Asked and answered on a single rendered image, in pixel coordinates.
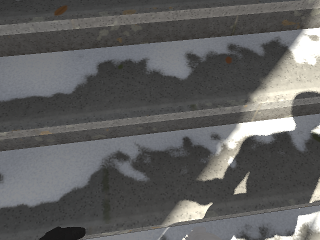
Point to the left robot hand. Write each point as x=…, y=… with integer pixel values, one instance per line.
x=68, y=233

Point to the robot right shin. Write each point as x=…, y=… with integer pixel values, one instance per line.
x=198, y=229

